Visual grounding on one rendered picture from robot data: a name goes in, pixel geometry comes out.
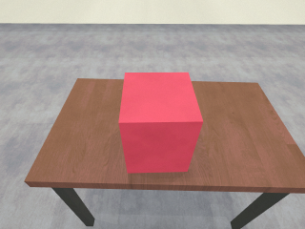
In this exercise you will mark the carton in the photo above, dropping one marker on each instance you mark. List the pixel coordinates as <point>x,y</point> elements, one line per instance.
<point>159,122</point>

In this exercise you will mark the table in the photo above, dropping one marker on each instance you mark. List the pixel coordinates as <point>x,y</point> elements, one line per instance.
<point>243,146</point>

